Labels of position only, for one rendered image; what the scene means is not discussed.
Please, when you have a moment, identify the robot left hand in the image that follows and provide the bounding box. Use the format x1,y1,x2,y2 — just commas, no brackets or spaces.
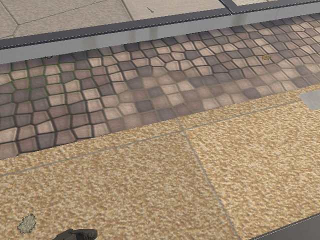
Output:
52,228,98,240

